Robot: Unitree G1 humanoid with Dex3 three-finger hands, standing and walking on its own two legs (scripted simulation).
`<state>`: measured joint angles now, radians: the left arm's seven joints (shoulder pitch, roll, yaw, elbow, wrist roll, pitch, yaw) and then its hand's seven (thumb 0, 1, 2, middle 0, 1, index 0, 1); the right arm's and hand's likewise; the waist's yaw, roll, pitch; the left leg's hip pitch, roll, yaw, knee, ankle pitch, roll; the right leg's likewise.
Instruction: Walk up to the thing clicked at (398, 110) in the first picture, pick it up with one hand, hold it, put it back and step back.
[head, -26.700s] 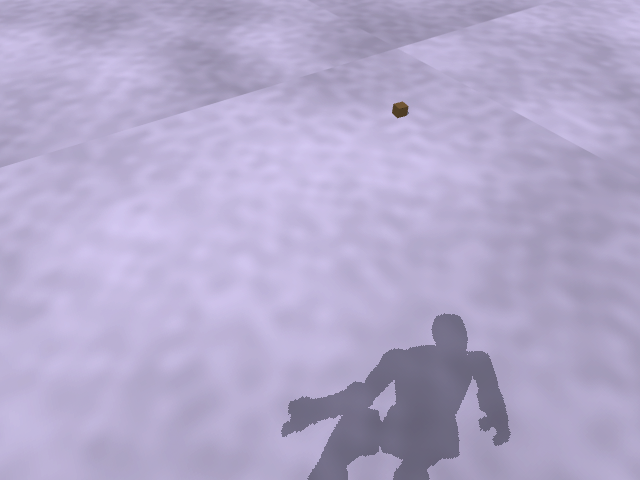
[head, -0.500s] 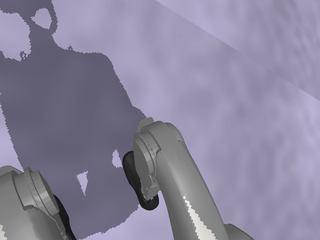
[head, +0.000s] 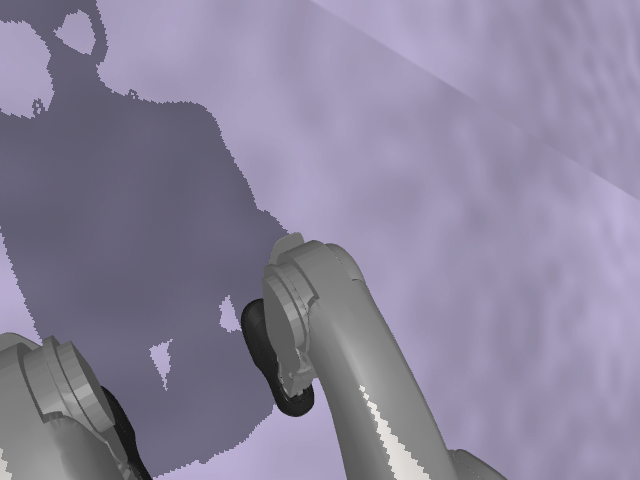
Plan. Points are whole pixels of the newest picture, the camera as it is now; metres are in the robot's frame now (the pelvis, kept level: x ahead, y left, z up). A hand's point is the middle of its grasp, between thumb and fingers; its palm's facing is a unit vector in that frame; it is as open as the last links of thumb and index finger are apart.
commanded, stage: withdraw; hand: left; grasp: from above
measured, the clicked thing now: out of the picture +0.43 +0.34 -0.29
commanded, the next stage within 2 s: home in 0.92 s
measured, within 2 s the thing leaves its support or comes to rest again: neither
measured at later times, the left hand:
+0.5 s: hand out of the picture +0.42 +0.36 -0.12, palm faces -0.33 -0.19 -0.92, open 13.3 cm
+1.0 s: hand out of the picture +0.43 +0.33 -0.14, palm faces -0.41 -0.07 -0.91, open 12.6 cm
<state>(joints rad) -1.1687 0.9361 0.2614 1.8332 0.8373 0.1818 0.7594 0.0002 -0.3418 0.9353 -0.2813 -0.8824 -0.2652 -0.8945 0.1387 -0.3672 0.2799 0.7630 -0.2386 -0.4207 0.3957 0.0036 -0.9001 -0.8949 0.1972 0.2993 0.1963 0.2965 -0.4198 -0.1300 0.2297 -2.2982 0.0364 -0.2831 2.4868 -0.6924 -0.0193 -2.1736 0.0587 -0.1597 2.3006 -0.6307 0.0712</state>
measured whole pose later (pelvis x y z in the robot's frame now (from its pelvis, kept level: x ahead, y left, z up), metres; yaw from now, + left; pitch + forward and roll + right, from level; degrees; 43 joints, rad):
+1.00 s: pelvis +0.00 +0.00 +0.01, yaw +7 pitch +32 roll -9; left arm -0.95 0.72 -0.03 1.25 1.24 -0.28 0.31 0.00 -0.26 0.85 -0.29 -0.80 -0.29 -0.80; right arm 0.14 -0.29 0.06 0.71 -0.13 -0.04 0.11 0.01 -0.89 -0.89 0.20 0.30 0.20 0.30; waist -0.20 -0.03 -0.02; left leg -2.30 0.01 -0.15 2.38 -0.65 -0.01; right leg -2.21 0.00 -0.06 2.30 -0.66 0.04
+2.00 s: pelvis +0.06 +0.00 +0.32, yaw +14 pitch +21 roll -3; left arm 0.20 0.26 0.02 0.13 0.02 0.35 0.09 0.01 0.90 0.90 -0.21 -0.31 -0.21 -0.30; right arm 0.17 -0.20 0.03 0.56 0.05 -0.12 -0.11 0.01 -0.90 -0.89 0.20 0.30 0.20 0.30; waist -0.07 0.03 -0.20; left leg -1.15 0.04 -0.07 1.34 -0.56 -0.03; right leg -1.10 -0.01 -0.05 1.29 -0.56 0.01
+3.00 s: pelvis +0.09 +0.00 +0.39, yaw +15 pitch +10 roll -2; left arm 0.49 0.22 0.04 -0.12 -0.05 0.45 0.02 0.01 0.83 0.86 -0.19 -0.29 -0.19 -0.29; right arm 0.30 -0.22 0.03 0.54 0.01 -0.23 -0.19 0.02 -0.90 -0.89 0.20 0.30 0.20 0.30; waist -0.04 0.04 -0.16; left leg -0.71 0.04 -0.06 1.01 -0.48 -0.02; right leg -0.65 -0.01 -0.05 0.95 -0.47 0.02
